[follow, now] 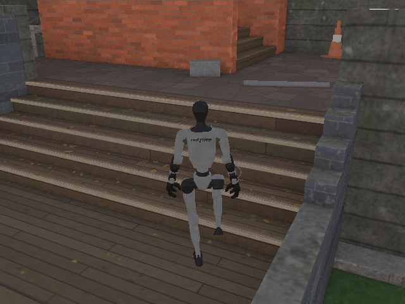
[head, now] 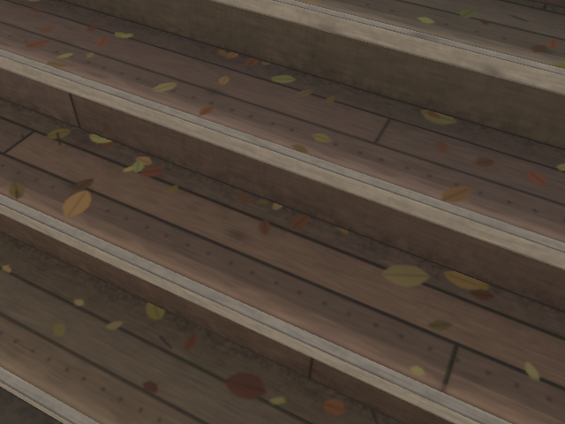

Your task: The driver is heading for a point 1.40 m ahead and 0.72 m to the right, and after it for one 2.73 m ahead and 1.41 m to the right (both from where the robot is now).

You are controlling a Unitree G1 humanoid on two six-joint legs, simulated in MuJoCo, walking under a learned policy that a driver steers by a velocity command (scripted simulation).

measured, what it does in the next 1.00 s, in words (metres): climbs, turning right: right foot 0.18 m higher, then left foot 0.18 m higher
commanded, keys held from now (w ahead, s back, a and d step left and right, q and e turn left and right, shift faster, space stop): w+e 1.00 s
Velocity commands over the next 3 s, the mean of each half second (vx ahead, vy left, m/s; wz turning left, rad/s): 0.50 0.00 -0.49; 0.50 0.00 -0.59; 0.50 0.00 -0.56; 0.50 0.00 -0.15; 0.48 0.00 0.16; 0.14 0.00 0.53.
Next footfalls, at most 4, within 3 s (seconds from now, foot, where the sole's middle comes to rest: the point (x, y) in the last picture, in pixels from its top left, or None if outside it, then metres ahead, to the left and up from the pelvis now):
0.30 right None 0.32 -0.10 -0.60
0.78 left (316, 285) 0.70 -0.05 -0.42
1.28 right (508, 190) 0.81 -0.43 -0.25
1.72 left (498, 30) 1.12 -0.44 -0.07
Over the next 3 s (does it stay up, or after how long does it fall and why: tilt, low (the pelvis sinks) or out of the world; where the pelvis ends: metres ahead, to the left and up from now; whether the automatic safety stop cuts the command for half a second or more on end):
stays up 1.34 -0.87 0.88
